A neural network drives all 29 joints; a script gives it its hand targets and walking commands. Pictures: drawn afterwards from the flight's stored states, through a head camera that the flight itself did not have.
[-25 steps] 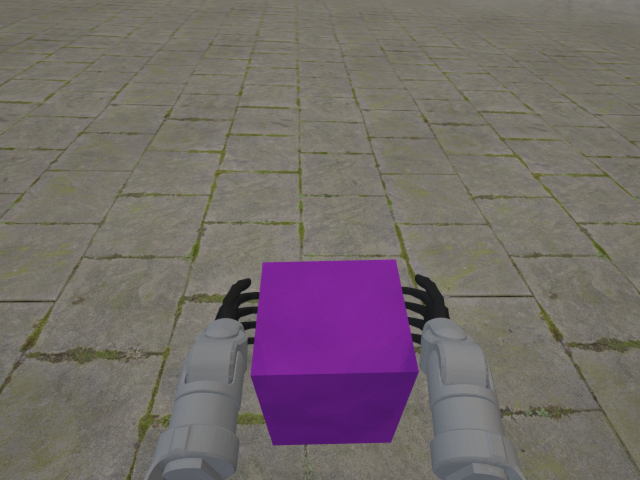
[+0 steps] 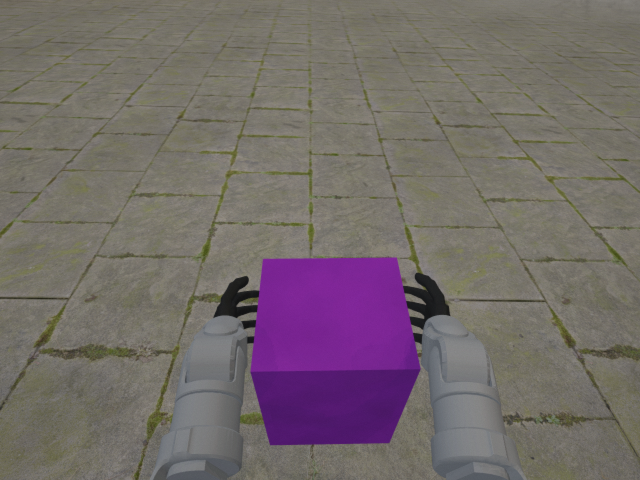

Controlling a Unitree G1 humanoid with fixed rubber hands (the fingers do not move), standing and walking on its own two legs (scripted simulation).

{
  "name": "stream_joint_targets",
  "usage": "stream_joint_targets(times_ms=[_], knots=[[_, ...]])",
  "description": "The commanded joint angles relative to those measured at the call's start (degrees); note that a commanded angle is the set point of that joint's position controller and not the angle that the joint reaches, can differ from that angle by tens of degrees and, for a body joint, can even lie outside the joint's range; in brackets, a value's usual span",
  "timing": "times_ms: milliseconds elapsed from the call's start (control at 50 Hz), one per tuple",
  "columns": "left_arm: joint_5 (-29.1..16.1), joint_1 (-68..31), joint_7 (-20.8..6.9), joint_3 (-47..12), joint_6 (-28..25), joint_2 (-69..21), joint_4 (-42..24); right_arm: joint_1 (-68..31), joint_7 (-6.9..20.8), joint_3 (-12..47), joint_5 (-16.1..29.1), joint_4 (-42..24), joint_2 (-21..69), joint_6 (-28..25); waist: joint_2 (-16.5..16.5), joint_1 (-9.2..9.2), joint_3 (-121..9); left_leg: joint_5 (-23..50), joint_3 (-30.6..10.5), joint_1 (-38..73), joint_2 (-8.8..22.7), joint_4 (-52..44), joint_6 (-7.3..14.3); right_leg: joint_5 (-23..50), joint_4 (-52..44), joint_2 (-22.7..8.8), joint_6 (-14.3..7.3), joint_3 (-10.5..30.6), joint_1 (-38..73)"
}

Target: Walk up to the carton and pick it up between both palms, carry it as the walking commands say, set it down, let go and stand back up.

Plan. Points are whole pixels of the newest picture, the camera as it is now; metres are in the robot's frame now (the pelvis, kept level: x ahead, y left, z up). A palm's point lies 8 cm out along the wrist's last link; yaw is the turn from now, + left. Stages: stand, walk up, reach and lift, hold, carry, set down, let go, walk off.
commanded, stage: reach and lift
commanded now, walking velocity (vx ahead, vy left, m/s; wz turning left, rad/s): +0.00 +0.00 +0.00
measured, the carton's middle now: (329, 356) +0.32 -0.01 -0.02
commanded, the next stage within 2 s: hold in 0.82 s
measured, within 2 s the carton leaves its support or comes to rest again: neither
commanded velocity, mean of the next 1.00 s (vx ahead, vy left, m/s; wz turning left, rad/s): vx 0.00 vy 0.00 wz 0.00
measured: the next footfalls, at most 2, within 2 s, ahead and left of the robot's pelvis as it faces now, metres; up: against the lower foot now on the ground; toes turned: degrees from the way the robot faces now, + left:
none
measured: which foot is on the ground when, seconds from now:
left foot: down 0.00-1.00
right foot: down 0.00-1.00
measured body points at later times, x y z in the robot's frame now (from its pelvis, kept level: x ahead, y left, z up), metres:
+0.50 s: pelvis +0.01 -0.01 +0.00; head -0.03 +0.00 +0.45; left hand +0.32 +0.13 +0.05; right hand +0.33 -0.14 +0.06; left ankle +0.05 +0.11 -0.74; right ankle +0.01 -0.13 -0.74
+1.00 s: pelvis +0.00 -0.01 +0.00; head -0.06 +0.00 +0.45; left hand +0.31 +0.13 +0.05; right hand +0.31 -0.14 +0.06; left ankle +0.05 +0.11 -0.74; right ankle +0.01 -0.13 -0.74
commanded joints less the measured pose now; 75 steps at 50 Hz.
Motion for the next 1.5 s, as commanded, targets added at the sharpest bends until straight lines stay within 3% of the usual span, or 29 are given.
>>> stream_joint_targets(times_ms=[0, 540, 900, 1140, 1480], knots=[[-15.0, -32.4, -12.9, -29.8, -2.2, -53.9, -1.9, -25.6, 11.5, 28.6, 12.4, 4.9, 56.4, 0.2, 1.6, 0.68, -14.4, 5.2, -2.8, 10.9, -1.6, -2.9, -1.3, 6.5, -4.8, 3.2, -1.0, -0.4, -5.8], [-15.6, -27.3, -13.7, -30.6, -0.8, -52.8, -5.3, -21.0, 11.3, 29.8, 13.0, 2.9, 56.9, 0.6, 0.8, 1.29, -14.2, 8.0, -1.8, 10.4, -2.7, -3.0, -1.2, 11.5, -5.0, 2.9, 0.1, 0.2, -3.3], [-16.6, -25.1, -13.8, -32.2, 0.2, -55.2, -6.4, -19.5, 12.1, 30.3, 13.6, 1.6, 57.4, 1.3, 1.3, 1.04, -12.3, 4.2, -2.0, 9.4, -2.2, -3.6, -1.1, 5.7, -5.4, 3.1, -0.9, -0.1, -4.3], [-15.9, -27.8, -13.9, -30.5, 0.2, -55.9, -3.9, -23.0, 12.6, 28.4, 13.2, 3.7, 56.7, 1.0, 1.5, 1.19, -10.8, -1.0, -2.0, 8.8, -1.7, -3.8, -1.1, -0.1, -5.4, 2.9, -1.4, -0.4, -6.6], [-15.8, -26.5, -13.8, -31.0, 0.2, -55.8, -4.4, -22.3, 12.5, 29.2, 13.4, 3.0, 56.3, 0.9, 1.4, 1.33, -11.9, 2.2, -2.0, 10.2, -1.7, -3.5, -1.1, 2.8, -5.3, 2.9, -1.3, -0.3, -6.3]])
